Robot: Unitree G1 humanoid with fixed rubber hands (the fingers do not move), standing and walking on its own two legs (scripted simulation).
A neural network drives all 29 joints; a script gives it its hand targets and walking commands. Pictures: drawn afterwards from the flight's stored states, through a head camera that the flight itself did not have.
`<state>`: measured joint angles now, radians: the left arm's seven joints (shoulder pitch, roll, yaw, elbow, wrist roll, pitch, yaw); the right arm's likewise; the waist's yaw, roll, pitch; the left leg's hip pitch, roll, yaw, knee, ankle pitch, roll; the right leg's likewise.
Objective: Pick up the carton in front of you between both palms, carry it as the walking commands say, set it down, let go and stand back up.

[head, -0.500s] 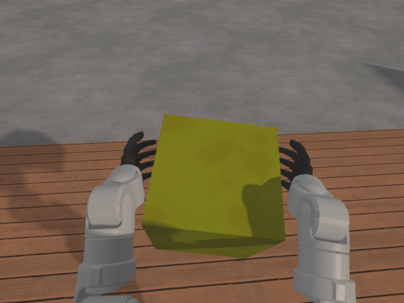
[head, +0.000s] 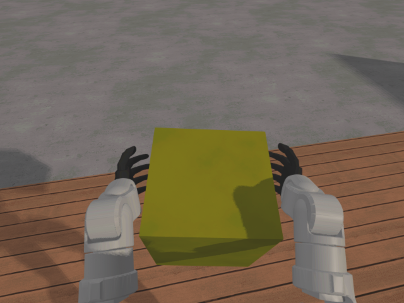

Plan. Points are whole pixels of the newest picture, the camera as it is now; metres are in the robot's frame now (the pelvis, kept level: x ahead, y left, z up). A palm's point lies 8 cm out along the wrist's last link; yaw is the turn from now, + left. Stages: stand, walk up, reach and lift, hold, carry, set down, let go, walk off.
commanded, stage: carry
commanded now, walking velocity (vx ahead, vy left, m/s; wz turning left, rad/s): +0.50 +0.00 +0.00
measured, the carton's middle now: (206, 204) +0.34 -0.02 +0.04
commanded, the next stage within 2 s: none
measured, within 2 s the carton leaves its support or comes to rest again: neither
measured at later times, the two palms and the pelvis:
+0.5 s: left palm (130, 109) +0.62 +0.17 +0.09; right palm (240, 105) +0.62 -0.13 +0.08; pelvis +0.29 +0.01 -0.04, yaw -2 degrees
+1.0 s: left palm (155, 74) +0.91 +0.13 +0.04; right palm (236, 73) +0.89 -0.17 +0.04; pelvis +0.57 +0.00 -0.07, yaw +0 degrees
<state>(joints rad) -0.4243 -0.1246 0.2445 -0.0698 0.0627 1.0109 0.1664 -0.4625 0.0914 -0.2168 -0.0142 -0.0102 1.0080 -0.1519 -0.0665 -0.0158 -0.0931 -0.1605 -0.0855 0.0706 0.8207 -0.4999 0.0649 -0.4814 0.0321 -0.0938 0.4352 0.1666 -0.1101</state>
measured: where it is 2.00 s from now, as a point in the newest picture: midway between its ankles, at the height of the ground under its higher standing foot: (196, 179)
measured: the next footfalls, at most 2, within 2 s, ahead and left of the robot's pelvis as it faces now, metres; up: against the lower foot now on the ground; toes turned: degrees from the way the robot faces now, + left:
left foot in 0.50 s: +0.45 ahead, +0.07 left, -0.05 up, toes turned +1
right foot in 1.04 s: +0.75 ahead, -0.07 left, -0.08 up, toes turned -2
